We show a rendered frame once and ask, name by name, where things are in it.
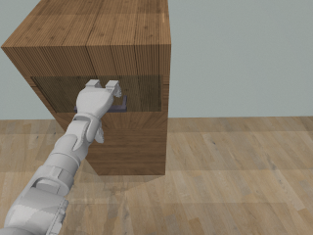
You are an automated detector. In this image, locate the robot left forearm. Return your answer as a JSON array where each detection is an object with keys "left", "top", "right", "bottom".
[{"left": 4, "top": 113, "right": 100, "bottom": 228}]

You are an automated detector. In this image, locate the drawer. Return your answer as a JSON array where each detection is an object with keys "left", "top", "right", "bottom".
[{"left": 33, "top": 74, "right": 161, "bottom": 114}]

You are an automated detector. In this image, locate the left robot upper arm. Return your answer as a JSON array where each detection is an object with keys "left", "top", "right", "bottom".
[{"left": 0, "top": 187, "right": 69, "bottom": 235}]

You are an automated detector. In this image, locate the cabinet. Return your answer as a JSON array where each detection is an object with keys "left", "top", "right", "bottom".
[{"left": 1, "top": 0, "right": 171, "bottom": 176}]

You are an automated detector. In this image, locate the robot left hand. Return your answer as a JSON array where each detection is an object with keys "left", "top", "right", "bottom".
[{"left": 76, "top": 79, "right": 122, "bottom": 144}]

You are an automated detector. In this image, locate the handle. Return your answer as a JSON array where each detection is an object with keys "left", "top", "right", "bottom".
[{"left": 73, "top": 95, "right": 127, "bottom": 114}]

